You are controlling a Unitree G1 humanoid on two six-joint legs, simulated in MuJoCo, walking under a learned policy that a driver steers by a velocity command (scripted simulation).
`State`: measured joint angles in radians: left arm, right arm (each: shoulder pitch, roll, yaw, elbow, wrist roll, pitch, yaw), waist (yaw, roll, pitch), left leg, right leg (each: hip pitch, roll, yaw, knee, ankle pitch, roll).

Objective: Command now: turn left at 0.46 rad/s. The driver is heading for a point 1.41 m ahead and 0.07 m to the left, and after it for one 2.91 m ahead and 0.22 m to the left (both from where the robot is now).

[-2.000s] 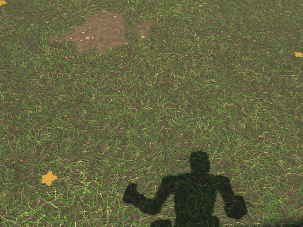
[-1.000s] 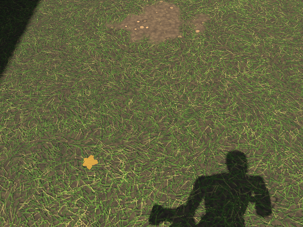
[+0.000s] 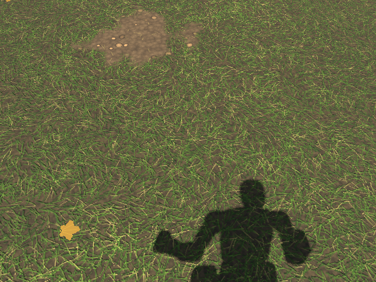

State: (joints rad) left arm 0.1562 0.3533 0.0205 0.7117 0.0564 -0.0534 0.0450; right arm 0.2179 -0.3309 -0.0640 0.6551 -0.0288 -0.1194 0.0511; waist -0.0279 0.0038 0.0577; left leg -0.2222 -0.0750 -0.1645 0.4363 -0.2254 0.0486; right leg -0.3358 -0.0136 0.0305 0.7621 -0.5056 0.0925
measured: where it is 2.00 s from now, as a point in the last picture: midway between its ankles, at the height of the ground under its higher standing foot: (168, 207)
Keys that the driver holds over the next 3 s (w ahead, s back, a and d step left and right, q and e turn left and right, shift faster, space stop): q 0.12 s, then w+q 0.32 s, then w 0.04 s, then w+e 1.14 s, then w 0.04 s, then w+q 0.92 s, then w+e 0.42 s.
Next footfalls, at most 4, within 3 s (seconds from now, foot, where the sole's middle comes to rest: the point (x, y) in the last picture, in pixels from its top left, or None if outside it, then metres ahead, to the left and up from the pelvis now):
0.10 right None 0.04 -0.14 -0.78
0.68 left None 0.17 0.17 -0.78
1.28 right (187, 258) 0.60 0.01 -0.95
1.66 left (138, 210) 0.81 0.22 -0.95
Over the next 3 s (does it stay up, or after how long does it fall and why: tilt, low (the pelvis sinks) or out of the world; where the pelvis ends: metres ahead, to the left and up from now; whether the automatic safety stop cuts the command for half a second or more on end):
stays up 1.30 0.14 -0.17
